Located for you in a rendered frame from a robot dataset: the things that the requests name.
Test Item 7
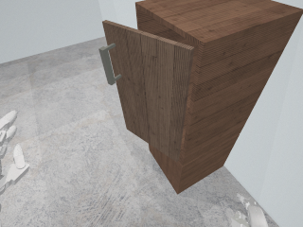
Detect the cupboard door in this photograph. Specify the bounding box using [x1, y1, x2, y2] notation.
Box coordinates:
[102, 20, 195, 163]

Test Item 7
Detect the right robot hand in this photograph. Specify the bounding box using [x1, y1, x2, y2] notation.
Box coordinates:
[231, 192, 268, 227]

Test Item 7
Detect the left robot hand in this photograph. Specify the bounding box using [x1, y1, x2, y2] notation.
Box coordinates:
[0, 110, 29, 195]

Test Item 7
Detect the handle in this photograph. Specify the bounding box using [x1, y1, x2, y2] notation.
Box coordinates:
[98, 43, 122, 85]

